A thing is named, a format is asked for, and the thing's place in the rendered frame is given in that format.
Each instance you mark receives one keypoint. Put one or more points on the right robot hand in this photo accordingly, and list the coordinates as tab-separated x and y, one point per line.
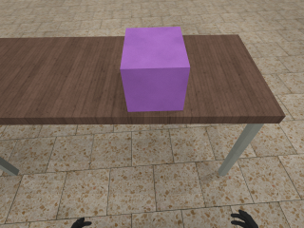
248	220

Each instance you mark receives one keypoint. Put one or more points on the left robot hand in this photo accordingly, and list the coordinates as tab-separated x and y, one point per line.
80	223

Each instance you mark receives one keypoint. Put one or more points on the carton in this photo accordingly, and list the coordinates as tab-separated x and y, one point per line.
155	69

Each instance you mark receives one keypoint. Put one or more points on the table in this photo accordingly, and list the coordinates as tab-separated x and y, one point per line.
78	80

